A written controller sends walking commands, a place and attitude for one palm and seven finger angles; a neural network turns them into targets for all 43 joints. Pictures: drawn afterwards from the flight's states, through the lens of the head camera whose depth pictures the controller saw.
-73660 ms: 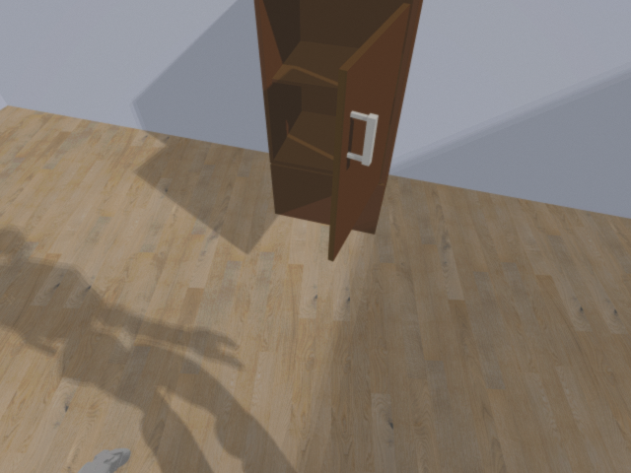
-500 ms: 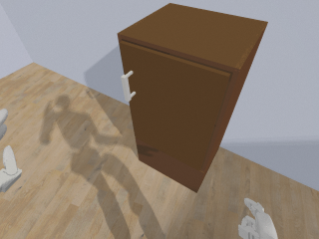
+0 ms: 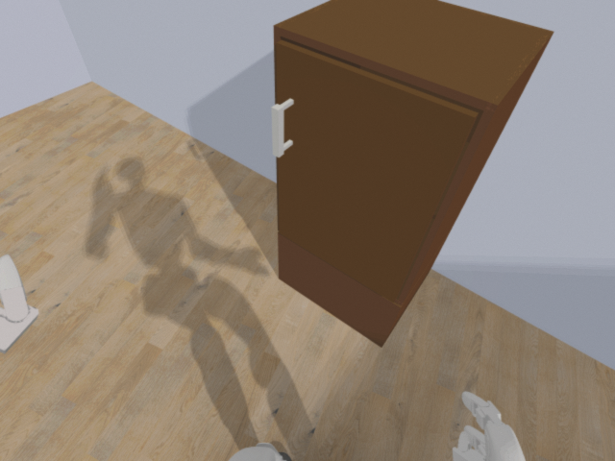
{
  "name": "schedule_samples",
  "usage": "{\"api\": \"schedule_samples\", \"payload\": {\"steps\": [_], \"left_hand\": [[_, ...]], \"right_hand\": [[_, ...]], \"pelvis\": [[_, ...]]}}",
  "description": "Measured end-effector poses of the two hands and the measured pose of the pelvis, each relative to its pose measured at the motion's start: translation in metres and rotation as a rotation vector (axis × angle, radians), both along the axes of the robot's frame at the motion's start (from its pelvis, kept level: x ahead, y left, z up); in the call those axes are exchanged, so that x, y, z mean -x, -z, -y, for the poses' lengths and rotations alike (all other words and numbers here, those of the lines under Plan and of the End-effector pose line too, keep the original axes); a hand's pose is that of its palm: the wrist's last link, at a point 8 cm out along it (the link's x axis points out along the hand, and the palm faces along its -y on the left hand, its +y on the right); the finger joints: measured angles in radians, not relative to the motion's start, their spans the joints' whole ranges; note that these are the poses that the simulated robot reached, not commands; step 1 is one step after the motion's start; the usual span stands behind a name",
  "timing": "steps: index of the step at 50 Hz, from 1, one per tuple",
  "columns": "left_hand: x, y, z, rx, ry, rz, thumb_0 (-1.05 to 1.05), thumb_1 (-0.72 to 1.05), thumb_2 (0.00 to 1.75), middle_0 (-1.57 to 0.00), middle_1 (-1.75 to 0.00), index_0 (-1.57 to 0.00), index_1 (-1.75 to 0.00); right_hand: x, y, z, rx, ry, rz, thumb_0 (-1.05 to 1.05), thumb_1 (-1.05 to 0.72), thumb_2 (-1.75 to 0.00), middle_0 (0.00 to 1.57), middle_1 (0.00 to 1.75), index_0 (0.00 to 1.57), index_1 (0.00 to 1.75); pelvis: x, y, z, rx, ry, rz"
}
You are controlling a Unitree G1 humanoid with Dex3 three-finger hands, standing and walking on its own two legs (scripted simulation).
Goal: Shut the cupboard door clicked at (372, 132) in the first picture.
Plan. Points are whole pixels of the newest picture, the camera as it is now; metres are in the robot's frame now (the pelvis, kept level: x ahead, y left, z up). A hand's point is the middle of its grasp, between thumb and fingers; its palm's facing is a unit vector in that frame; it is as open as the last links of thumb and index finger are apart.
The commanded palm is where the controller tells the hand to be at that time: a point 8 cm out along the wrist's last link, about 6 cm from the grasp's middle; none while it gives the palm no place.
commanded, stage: step back with the hand held close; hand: left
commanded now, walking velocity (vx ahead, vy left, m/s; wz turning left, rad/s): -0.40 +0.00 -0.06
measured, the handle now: (283, 128) +0.79 +0.11 -0.01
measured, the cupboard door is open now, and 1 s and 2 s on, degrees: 0 0 0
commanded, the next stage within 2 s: stop stepping back and stand still in 0.80 s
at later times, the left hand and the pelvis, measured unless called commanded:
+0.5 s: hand out of the picture +0.10 +0.30 +0.19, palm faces +0.47 -0.80 -0.37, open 7.4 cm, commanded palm +0.03 +0.32 +0.19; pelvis -0.11 +0.03 +0.00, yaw +0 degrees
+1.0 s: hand out of the picture -0.05 +0.31 +0.18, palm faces +0.24 -0.89 -0.38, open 7.4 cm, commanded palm -0.14 +0.36 +0.19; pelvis -0.32 +0.09 +0.00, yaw -9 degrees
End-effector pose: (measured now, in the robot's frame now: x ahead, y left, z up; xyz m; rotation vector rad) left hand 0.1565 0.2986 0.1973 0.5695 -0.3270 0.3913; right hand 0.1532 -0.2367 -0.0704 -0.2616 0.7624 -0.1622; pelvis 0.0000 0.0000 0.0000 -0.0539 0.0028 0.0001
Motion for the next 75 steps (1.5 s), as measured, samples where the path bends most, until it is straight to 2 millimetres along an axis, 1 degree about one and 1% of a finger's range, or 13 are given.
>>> {"api": "schedule_samples", "payload": {"steps": [7,17,20,25,29,39,43,49,56,62,67,71,75], "left_hand": [[0.017,0.003,-0.015,-0.015,-0.010,0.022,0.02,0.89,0.90,-0.21,-0.30,-0.21,-0.31],[0.092,-0.001,-0.014,-0.007,-0.030,0.048,0.02,0.89,0.90,-0.21,-0.30,-0.21,-0.31],[0.099,0.000,-0.021,0.027,-0.019,0.069,0.02,0.89,0.90,-0.21,-0.30,-0.21,-0.31],[0.097,-0.001,-0.038,0.045,0.023,0.107,0.01,0.89,0.90,-0.21,-0.30,-0.21,-0.31],[0.115,-0.003,-0.042,0.045,0.067,0.068,0.02,0.89,0.90,-0.21,-0.30,-0.21,-0.30],[0.218,-0.011,-0.037,0.021,0.149,0.096,0.02,0.89,0.90,-0.21,-0.30,-0.21,-0.31],[0.220,-0.005,-0.062,0.095,0.108,0.142,0.01,0.89,0.90,-0.21,-0.30,-0.21,-0.31],[0.224,0.010,-0.065,0.107,0.206,0.028,0.02,0.89,0.90,-0.20,-0.30,-0.20,-0.30],[0.327,-0.023,-0.047,-0.057,0.352,-0.053,0.02,0.89,0.90,-0.21,-0.30,-0.21,-0.30],[0.392,-0.049,-0.087,-0.106,0.183,0.108,0.01,0.88,0.90,-0.22,-0.30,-0.22,-0.31],[0.399,-0.014,-0.134,0.128,-0.055,0.055,0.01,0.89,0.90,-0.21,-0.30,-0.21,-0.31],[0.404,0.027,-0.129,0.240,-0.040,-0.087,0.01,0.90,0.90,-0.20,-0.30,-0.20,-0.30],[0.410,0.031,-0.125,0.211,0.079,-0.071,0.02,0.89,0.90,-0.20,-0.30,-0.20,-0.30]], "right_hand": [[0.019,-0.004,-0.002,0.023,0.004,0.033,0.02,-0.90,-0.90,0.21,0.30,0.20,0.30],[0.047,-0.002,-0.016,0.005,-0.065,0.005,0.02,-0.90,-0.90,0.21,0.30,0.20,0.30],[0.060,-0.010,-0.023,0.020,-0.043,0.027,0.02,-0.90,-0.90,0.21,0.30,0.20,0.30],[0.085,-0.024,-0.035,0.026,-0.019,0.110,0.02,-0.90,-0.90,0.21,0.30,0.20,0.30],[0.119,-0.033,-0.041,0.009,-0.011,0.137,0.02,-0.90,-0.90,0.21,0.30,0.20,0.30],[0.240,-0.011,-0.047,0.021,0.035,-0.022,0.01,-0.90,-0.90,0.21,0.30,0.20,0.30],[0.288,-0.007,-0.055,0.056,0.091,-0.060,0.02,-0.90,-0.90,0.21,0.30,0.20,0.30],[0.354,-0.009,-0.078,0.008,0.158,-0.008,0.02,-0.90,-0.90,0.21,0.30,0.20,0.30],[0.434,-0.024,-0.091,-0.033,0.193,0.020,0.02,-0.90,-0.90,0.21,0.30,0.20,0.30],[0.490,-0.002,-0.086,-0.020,0.209,-0.086,0.02,-0.90,-0.90,0.21,0.30,0.20,0.30],[0.515,0.002,-0.088,-0.005,0.217,-0.077,0.02,-0.90,-0.90,0.21,0.30,0.20,0.30],[0.520,0.003,-0.099,0.032,0.193,-0.095,0.02,-0.90,-0.90,0.21,0.30,0.20,0.30],[0.510,-0.005,-0.118,0.081,0.174,-0.055,0.02,-0.90,-0.90,0.21,0.30,0.20,0.30]], "pelvis": [[0.026,0.003,-0.003,0.024,-0.039,0.008],[0.070,0.002,-0.003,0.010,-0.036,-0.013],[0.075,-0.001,-0.013,0.002,-0.018,-0.010],[0.115,-0.001,-0.025,0.022,0.006,0.018],[0.149,-0.004,-0.031,0.062,0.015,-0.004],[0.221,-0.003,-0.049,-0.012,0.112,-0.010],[0.242,-0.001,-0.068,-0.001,0.130,0.000],[0.316,-0.002,-0.089,0.007,0.155,0.029],[0.368,-0.013,-0.093,-0.005,0.159,-0.016],[0.409,-0.011,-0.104,-0.058,0.178,-0.005],[0.423,-0.018,-0.121,-0.067,0.131,-0.005],[0.433,-0.018,-0.139,-0.063,0.100,-0.001],[0.440,-0.007,-0.153,-0.053,0.097,0.003]]}}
